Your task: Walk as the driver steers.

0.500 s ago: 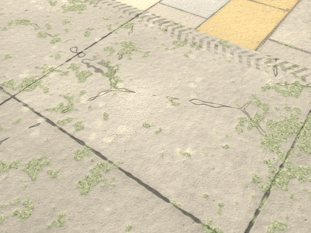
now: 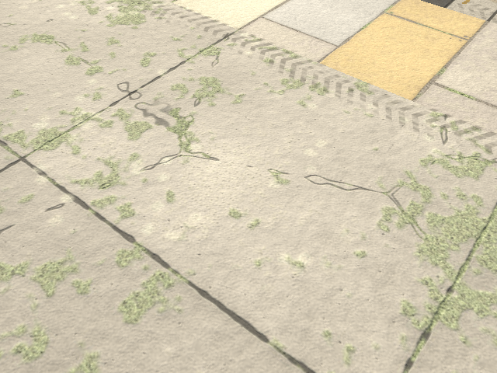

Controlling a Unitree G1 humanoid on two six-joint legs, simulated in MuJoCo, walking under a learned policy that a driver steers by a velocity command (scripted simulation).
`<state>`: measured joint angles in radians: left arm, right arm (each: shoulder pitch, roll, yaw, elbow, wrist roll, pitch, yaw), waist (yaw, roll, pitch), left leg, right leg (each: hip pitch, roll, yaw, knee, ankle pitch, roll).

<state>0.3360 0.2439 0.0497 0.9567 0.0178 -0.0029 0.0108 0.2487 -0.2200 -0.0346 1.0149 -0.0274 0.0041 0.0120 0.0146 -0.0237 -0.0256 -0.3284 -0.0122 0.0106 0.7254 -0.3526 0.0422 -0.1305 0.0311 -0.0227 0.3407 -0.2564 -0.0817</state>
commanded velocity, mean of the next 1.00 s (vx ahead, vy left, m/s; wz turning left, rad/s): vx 0.35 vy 0.00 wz -0.26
